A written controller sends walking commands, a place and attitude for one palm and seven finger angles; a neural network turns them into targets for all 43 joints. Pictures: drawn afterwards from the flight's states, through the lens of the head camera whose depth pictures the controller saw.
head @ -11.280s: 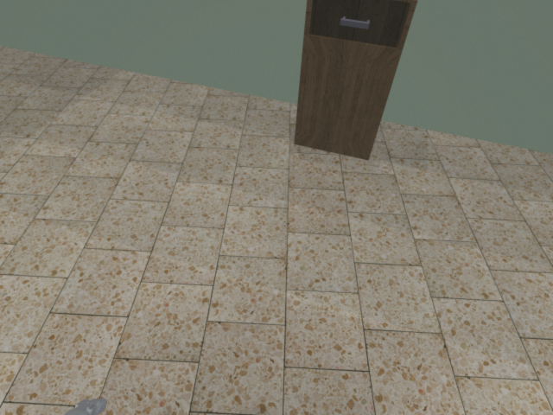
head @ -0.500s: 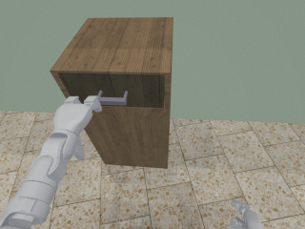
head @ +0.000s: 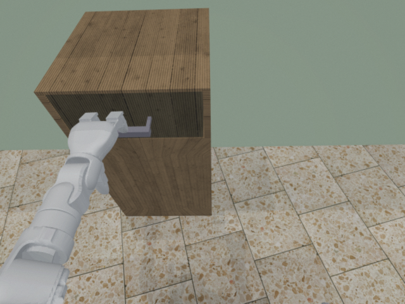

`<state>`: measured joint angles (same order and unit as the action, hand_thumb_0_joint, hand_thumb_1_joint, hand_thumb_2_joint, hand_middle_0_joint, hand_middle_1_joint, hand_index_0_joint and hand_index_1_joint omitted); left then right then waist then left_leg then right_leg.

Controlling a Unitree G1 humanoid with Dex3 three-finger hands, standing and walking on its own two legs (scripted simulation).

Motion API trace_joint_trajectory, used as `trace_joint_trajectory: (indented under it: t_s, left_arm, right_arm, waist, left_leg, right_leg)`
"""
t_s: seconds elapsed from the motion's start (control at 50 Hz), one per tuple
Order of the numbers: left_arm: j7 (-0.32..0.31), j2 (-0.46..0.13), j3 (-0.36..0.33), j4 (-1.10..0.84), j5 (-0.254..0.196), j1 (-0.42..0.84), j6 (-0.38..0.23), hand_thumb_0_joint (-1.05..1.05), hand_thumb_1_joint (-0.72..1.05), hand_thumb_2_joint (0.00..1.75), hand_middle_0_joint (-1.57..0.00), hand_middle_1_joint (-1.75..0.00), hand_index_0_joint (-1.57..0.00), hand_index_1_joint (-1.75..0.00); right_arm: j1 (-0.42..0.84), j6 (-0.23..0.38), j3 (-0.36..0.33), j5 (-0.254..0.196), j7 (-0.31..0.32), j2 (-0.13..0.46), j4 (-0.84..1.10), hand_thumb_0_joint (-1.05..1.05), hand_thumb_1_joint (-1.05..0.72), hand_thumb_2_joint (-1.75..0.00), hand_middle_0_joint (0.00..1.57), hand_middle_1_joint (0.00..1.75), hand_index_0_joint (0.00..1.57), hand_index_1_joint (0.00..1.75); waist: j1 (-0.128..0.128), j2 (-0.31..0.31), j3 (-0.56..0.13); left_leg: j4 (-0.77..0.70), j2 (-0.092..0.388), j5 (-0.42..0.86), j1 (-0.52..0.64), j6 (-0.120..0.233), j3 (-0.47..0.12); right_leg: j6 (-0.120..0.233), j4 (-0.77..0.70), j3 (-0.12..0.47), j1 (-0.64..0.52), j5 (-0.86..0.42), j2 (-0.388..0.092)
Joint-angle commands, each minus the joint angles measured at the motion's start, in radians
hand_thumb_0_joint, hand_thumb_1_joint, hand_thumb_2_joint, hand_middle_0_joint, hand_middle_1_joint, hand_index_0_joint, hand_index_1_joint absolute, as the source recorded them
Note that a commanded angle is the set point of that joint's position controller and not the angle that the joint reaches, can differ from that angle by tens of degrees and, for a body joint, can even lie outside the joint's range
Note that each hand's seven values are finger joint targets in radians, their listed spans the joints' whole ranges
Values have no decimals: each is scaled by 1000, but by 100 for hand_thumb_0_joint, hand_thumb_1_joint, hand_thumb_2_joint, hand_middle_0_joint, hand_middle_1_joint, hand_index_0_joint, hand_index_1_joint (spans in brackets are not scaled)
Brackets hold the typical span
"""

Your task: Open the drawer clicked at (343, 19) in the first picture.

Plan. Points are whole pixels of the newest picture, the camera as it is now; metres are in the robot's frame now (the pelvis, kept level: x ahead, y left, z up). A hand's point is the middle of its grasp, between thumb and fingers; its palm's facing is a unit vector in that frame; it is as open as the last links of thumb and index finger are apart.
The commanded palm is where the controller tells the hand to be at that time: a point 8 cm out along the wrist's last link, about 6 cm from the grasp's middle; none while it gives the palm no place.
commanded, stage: move the hooked fingers above the handle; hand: left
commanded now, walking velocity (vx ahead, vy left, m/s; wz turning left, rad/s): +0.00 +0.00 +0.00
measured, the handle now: (129, 126) +0.56 +0.24 -0.03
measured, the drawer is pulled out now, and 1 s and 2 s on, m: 0.00 0.00 0.00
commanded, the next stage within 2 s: lower the fingers behind the handle in 1.50 s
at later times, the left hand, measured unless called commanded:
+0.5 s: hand (117, 135) +0.47 +0.23 +0.03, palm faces -0.04 -0.01 -1.00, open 13.8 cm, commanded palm +0.46 +0.23 +0.09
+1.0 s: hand (121, 129) +0.50 +0.23 +0.02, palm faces -0.06 -0.02 -1.00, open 13.8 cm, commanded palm +0.48 +0.23 +0.09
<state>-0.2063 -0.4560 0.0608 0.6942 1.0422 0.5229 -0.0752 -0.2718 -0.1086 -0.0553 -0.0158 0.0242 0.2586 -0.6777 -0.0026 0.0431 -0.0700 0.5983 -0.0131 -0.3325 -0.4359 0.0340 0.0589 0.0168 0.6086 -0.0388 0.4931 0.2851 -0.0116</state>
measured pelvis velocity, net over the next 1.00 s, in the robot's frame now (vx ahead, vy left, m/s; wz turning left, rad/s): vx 0.01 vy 0.01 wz -0.03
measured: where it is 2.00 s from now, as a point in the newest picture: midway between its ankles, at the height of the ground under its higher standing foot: outside the picture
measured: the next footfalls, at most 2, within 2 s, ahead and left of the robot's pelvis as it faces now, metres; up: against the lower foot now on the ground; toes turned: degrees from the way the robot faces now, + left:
none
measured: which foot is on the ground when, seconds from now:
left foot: down 0.00-1.00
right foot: down 0.00-1.00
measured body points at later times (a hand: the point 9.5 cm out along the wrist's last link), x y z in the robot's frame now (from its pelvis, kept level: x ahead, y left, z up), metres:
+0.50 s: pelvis +0.00 +0.01 -0.01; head +0.08 +0.00 +0.43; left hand +0.47 +0.23 +0.09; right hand +0.02 -0.26 -0.14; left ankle -0.03 +0.10 -0.73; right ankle +0.01 -0.11 -0.73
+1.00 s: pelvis +0.01 +0.01 -0.02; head +0.11 +0.00 +0.42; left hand +0.50 +0.23 +0.08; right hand -0.02 -0.26 -0.14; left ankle -0.03 +0.10 -0.73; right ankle +0.01 -0.11 -0.73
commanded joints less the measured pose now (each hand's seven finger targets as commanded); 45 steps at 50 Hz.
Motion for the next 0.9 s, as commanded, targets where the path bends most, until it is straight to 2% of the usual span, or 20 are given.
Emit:
trace_joint_trajectory:
  t_s: [0.0,0.04,0.1,0.12,0.18,0.3,0.4,0.46,0.5,0.52,0.54,0.58,0.62,0.64,0.7,0.72,0.76,0.82,0.86,0.88]
  left_arm:
    - [-61,-254,-105,-131,7,476,-16,0,-50,30,-30,-120,-30,-120]
    - [-70,-236,-88,-86,11,502,-16,0,-50,30,-30,-120,-30,-120]
    - [-81,-277,-118,-15,18,533,-9,0,-50,30,-30,-120,-30,-120]
    - [-83,-263,-96,3,23,562,-5,0,-50,30,-30,-120,-30,-120]
    - [-86,-253,-85,20,30,602,-8,0,-50,30,-30,-120,-30,-120]
    - [-90,-243,-81,80,29,644,-22,0,-50,30,-30,-120,-30,-120]
    - [-121,-277,-102,115,49,722,-20,0,-50,30,-30,-120,-30,-120]
    - [-137,-259,-80,154,51,757,-5,0,-50,30,-30,-120,-30,-120]
    - [-144,-294,-105,184,54,785,7,0,-50,30,-30,-120,-30,-120]
    - [-145,-279,-85,193,55,800,13,0,-50,30,-30,-120,-30,-120]
    - [-146,-303,-101,195,57,812,16,0,-50,30,-30,-120,-30,-120]
    - [-139,-270,-69,245,58,814,32,0,-50,30,-30,-120,-30,-120]
    - [-131,-313,-87,275,59,848,34,0,-50,30,-30,-120,-30,-120]
    - [-128,-307,-78,274,60,864,33,0,-50,30,-30,-120,-30,-120]
    - [-116,-331,-103,270,59,840,20,0,-50,30,-30,-120,-30,-120]
    - [-113,-332,-102,258,58,832,14,0,-50,30,-30,-120,-30,-120]
    - [-109,-349,-122,276,55,781,14,0,-50,30,-30,-120,-30,-120]
    - [-114,-382,-154,230,55,759,4,0,-50,30,-30,-120,-30,-120]
    - [-118,-361,-141,209,56,734,4,0,-50,30,-30,-120,-30,-120]
    - [-119,-332,-118,204,54,750,5,0,-50,30,-30,-120,-30,-120]
  right_arm:
    - [-31,29,-49,6,10,133,100,0,-90,-90,20,30,20,30]
    - [-45,29,-51,7,8,130,95,0,-90,-90,20,30,20,30]
    - [-64,26,-48,9,8,139,88,0,-90,-90,20,30,20,30]
    - [-66,25,-47,7,8,139,88,0,-90,-90,20,30,20,30]
    - [-92,25,-54,12,3,140,83,0,-90,-90,20,30,20,30]
    - [-132,19,-57,21,-2,146,71,0,-90,-90,20,30,20,30]
    - [-164,17,-60,28,-8,154,55,0,-90,-90,20,30,20,30]
    - [-181,18,-62,30,-12,157,43,0,-90,-90,20,30,20,30]
    - [-190,18,-61,32,-12,164,36,0,-90,-90,20,30,20,30]
    - [-200,18,-60,32,-12,164,35,0,-90,-90,20,30,20,30]
    - [-205,20,-61,34,-11,167,29,0,-90,-90,20,30,20,30]
    - [-213,20,-59,32,-12,166,26,0,-90,-90,20,30,20,30]
    - [-226,21,-55,33,-7,176,21,0,-90,-90,20,30,20,30]
    - [-230,24,-55,33,-5,175,22,0,-90,-90,20,30,20,30]
    - [-241,23,-55,39,-4,178,25,0,-90,-90,20,30,20,30]
    - [-245,22,-55,39,-5,176,28,0,-90,-90,20,30,20,30]
    - [-244,17,-52,38,-7,177,28,0,-90,-90,20,30,20,30]
    - [-246,11,-55,42,-7,179,33,0,-90,-90,20,30,20,30]
    - [-236,7,-56,40,-9,175,36,0,-90,-90,20,30,20,30]
    - [-238,6,-57,39,-10,174,33,0,-90,-90,20,30,20,30]
  waist:
    - [-18,-21,-360]
    - [-25,-12,-364]
    - [-33,-44,-366]
    - [-43,-28,-349]
    - [-48,0,-395]
    - [-72,-16,-412]
    - [-80,19,-438]
    - [-100,29,-434]
    - [-105,9,-443]
    - [-115,16,-460]
    - [-114,27,-474]
    - [-126,23,-441]
    - [-141,1,-444]
    - [-144,13,-451]
    - [-132,23,-505]
    - [-124,52,-511]
    - [-111,38,-490]
    - [-94,38,-537]
    - [-90,58,-524]
    - [-107,37,-498]
  left_leg:
    - [-31,-16,385,108,7,-45]
    - [-25,-17,368,98,6,-43]
    - [-21,-17,364,60,7,-45]
    - [-19,-15,354,56,7,-43]
    - [-3,-10,385,79,3,-47]
    - [23,-3,429,67,2,-58]
    - [41,0,443,59,-3,-68]
    - [53,1,409,51,-2,-65]
    - [58,1,416,31,0,-70]
    - [62,1,414,32,2,-67]
    - [67,2,418,33,3,-63]
    - [68,3,396,21,2,-65]
    - [74,1,370,-8,7,-67]
    - [77,0,365,-12,8,-65]
    - [90,5,416,10,5,-68]
    - [92,8,436,15,3,-68]
    - [95,9,448,-5,3,-62]
    - [101,12,504,0,4,-57]
    - [98,14,514,8,1,-54]
    - [96,17,502,8,2,-57]
  right_leg:
    - [30,-30,21,-170,-299,38]
    - [28,-26,22,-151,-289,36]
    - [28,-20,20,-154,-294,39]
    - [27,-19,20,-130,-288,38]
    - [29,-8,19,-111,-294,41]
    - [27,7,15,-77,-307,47]
    - [29,27,11,-34,-285,52]
    - [26,26,11,-2,-265,54]
    - [27,33,11,-8,-274,56]
    - [24,35,13,-9,-282,56]
    - [23,37,15,-9,-289,55]
    - [22,33,11,19,-267,58]
    - [19,35,16,17,-263,57]
    - [18,37,18,20,-263,56]
    - [20,49,15,8,-290,57]
    - [19,53,17,11,-298,57]
    - [20,56,15,1,-311,59]
    - [17,64,21,-39,-362,57]
    - [18,60,17,-30,-358,58]
    - [16,53,15,-18,-351,59]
